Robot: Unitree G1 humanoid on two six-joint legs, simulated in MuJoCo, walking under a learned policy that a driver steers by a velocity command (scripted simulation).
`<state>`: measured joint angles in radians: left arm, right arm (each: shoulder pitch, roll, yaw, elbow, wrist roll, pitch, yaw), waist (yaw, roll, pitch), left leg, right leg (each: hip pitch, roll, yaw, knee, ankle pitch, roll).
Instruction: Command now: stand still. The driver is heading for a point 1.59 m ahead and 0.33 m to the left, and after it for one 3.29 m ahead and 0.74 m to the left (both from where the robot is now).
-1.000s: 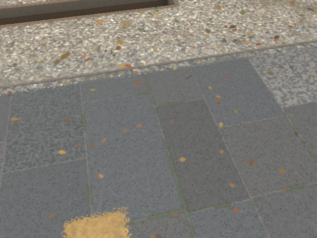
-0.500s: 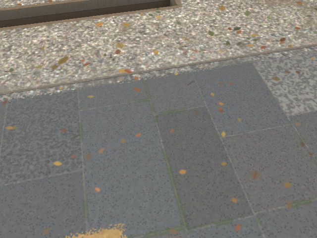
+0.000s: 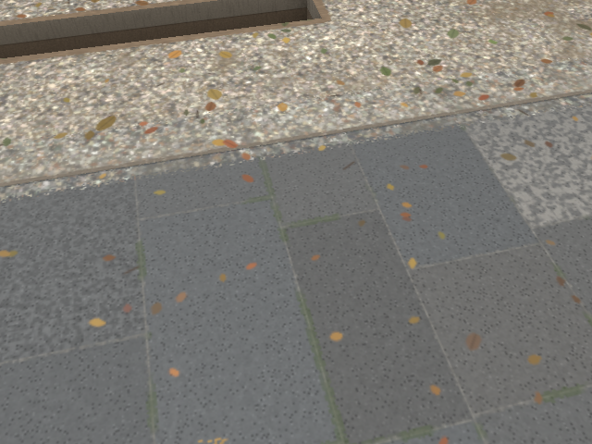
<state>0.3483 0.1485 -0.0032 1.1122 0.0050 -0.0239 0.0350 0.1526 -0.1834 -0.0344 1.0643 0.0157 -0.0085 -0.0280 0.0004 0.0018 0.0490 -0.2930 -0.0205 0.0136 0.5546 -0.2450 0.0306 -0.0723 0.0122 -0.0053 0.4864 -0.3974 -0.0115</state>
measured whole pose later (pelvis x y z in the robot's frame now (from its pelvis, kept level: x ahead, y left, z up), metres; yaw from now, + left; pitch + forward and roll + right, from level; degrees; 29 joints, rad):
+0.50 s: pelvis +0.11 +0.05 +0.02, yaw +0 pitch -1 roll +0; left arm 0.22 0.24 0.06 0.97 -0.03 -0.09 0.01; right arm 0.40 -0.17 -0.02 1.10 0.00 -0.11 0.02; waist -0.04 -0.03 0.00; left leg -0.05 -0.05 0.07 0.28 -0.23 0.08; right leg -0.55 -0.10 0.01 1.13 -0.19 -0.07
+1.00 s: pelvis +0.38 -0.03 +0.01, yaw +1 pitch +0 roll -1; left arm 0.20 0.23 0.05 0.97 0.00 -0.11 -0.05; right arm 0.27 -0.25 -0.04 0.98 0.03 -0.11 -0.01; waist 0.01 0.04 0.04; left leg -0.47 0.08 -0.04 1.24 -0.31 0.07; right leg -0.30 0.05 -0.08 0.42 -0.13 -0.08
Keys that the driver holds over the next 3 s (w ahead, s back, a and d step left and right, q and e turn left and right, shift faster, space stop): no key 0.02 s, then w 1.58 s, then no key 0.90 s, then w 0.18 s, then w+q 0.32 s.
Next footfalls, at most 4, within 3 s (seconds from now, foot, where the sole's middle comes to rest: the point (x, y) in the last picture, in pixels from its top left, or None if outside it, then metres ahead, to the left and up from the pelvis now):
0.84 right None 0.48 -0.11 -0.77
1.42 left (256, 325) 0.78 0.13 -0.77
1.90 right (336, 254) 1.01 -0.08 -0.77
2.18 left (247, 281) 0.92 0.16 -0.77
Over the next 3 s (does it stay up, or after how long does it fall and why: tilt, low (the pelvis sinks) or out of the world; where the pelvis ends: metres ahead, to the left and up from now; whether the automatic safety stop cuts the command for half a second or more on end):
stays up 1.06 0.01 0.01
